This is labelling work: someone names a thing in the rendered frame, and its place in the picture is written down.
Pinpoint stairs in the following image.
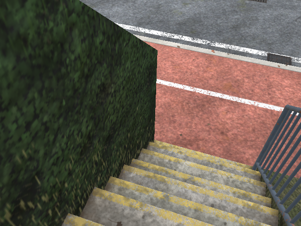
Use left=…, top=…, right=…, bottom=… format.
left=61, top=139, right=278, bottom=226

